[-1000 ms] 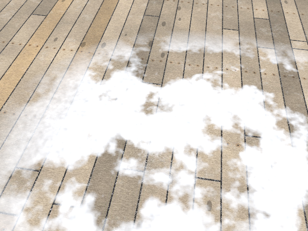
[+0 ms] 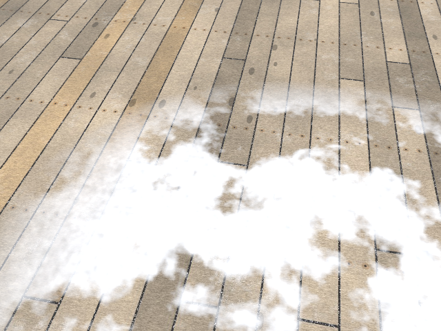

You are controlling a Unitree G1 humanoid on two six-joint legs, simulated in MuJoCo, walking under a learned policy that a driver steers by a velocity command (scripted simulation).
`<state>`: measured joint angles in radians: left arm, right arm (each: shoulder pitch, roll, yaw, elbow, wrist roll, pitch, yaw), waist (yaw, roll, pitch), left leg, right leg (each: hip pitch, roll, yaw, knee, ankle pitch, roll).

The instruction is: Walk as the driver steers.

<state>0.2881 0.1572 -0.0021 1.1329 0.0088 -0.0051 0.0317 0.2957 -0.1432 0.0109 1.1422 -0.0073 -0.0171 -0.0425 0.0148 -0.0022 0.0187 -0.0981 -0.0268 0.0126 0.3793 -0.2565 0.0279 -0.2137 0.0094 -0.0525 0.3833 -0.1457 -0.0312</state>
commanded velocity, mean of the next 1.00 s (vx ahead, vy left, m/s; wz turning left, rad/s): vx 0.21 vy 0.00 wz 0.00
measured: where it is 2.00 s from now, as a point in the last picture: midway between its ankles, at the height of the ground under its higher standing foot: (254, 241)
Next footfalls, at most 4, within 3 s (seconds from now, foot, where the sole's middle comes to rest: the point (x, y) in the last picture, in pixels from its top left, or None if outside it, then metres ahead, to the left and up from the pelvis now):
0.68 right None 0.16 -0.12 -0.78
1.16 left None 0.51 0.04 -0.78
1.70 right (280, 261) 0.77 -0.16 -0.78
2.24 left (274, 178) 1.14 -0.17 -0.78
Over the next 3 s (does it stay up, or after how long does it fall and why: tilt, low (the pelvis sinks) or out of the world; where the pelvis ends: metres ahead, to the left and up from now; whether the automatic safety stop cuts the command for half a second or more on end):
stays up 1.22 -0.37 0.00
